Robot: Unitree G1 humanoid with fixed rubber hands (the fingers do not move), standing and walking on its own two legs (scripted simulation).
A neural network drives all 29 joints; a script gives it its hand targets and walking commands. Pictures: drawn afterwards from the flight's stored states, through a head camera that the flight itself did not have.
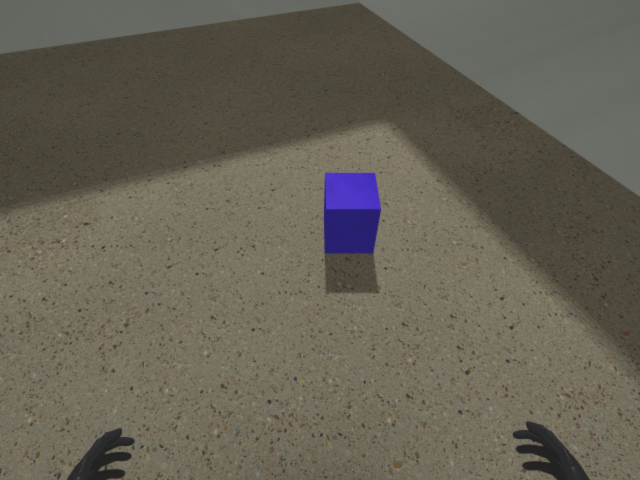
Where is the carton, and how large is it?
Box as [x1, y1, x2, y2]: [324, 173, 380, 252]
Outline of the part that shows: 325,173 325,252 372,252 380,211 374,173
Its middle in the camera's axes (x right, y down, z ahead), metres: +0.13 -0.13 +1.58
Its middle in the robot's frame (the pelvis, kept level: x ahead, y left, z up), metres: +1.19 -0.14 -0.63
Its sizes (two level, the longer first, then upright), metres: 0.210 0.200 0.250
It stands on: the floor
